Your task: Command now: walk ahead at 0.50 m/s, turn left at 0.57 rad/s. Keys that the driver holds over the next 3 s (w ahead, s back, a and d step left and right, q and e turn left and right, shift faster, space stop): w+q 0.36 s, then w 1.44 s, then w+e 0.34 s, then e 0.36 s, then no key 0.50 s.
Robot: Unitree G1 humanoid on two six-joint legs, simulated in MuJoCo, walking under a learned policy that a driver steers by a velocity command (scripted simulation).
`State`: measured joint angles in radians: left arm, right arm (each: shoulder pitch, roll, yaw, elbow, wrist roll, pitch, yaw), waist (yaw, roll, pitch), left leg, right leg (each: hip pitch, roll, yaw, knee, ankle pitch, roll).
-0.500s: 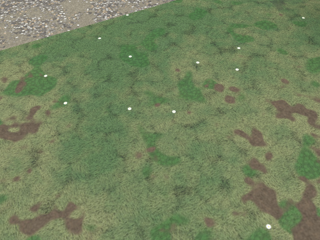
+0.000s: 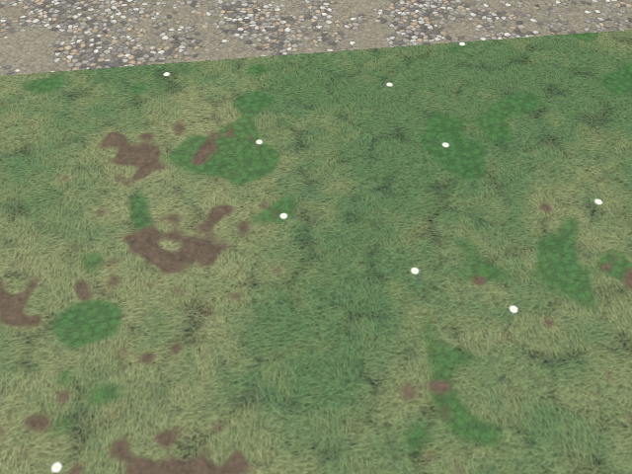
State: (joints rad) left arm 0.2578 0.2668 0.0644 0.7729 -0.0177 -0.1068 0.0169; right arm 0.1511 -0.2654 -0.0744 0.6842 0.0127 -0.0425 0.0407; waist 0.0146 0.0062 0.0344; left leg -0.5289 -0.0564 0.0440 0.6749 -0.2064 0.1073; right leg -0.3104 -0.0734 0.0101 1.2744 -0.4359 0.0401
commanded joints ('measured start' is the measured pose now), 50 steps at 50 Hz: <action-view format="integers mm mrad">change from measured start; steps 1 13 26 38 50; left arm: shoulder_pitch -57 -325 -9 78 -12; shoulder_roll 102 40 68 163 102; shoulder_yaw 17 -3 31 42 12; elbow -139 -192 -115 1 -51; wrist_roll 23 20 27 -12 13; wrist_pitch -48 -10 -4 14 4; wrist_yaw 11 -13 -25 -27 -21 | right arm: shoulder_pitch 91 187 68 -149 110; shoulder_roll -107 -141 -96 -29 -82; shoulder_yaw -32 -41 -20 14 -7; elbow -64 -27 -108 -132 -58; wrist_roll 5 13 -10 7 -22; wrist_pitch -23 -13 -27 -38 -41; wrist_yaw -14 -52 -48 -16 -19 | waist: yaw -30 -89 30 62 -29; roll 0 93 -63 -103 81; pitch -195 -86 -56 -45 -104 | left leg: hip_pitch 475 281 -268 -34 447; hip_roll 272 150 96 107 304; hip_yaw -494 -342 -196 -48 -390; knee -362 -358 595 -45 -435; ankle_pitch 135 171 -128 147 116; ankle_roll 207 134 -71 -93 149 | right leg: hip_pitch -445 -291 237 161 -435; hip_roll -45 51 -199 -141 -60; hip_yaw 84 39 426 129 62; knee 80 -634 -1016 -1058 -102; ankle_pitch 121 473 181 417 143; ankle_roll -26 24 -269 -234 -57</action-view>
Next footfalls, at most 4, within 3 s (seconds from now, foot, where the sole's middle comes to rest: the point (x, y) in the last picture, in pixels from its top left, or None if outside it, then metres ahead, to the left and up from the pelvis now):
0.40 right None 0.41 -0.10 -0.75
0.88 left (227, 416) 0.55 0.22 -0.75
1.38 right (297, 277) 0.90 0.09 -0.75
1.92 left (176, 215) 1.09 0.41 -0.75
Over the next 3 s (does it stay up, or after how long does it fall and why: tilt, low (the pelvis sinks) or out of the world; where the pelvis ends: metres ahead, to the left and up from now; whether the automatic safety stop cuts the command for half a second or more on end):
stays up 1.29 0.33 0.02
